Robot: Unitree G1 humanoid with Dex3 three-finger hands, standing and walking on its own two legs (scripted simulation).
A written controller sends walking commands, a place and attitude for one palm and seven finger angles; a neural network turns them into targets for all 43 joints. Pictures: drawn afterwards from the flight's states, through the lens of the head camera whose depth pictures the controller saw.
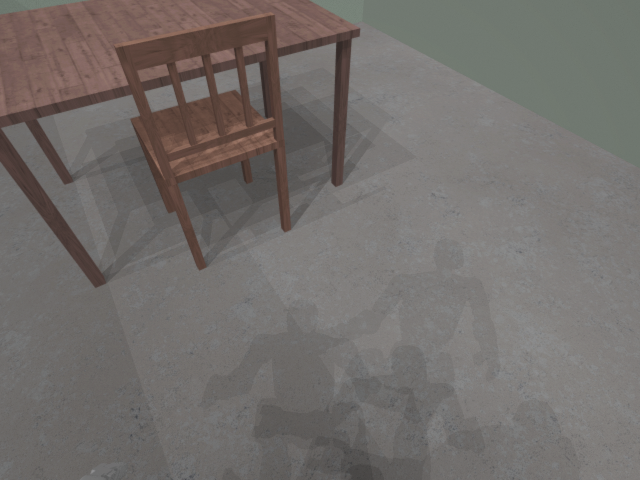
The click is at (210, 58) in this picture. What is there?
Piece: chair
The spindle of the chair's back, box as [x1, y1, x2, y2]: [201, 54, 225, 136]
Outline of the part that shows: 206,54 201,56 217,129 220,136 225,134 210,58 209,54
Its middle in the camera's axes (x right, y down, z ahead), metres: -0.31 -0.41 +1.12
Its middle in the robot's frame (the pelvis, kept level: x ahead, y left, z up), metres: +1.10 +0.37 -0.09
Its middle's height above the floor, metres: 0.68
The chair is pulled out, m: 0.00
